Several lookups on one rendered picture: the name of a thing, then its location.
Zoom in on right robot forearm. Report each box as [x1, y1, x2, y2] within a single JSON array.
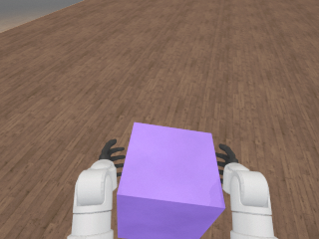
[[222, 162, 278, 239]]

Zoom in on carton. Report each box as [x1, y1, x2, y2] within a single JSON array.
[[117, 122, 225, 239]]

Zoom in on robot right hand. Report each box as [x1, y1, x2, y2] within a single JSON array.
[[215, 143, 238, 184]]

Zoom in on left robot forearm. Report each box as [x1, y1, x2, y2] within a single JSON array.
[[67, 159, 118, 239]]

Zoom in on robot left hand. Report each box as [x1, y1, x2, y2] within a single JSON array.
[[99, 138, 126, 177]]

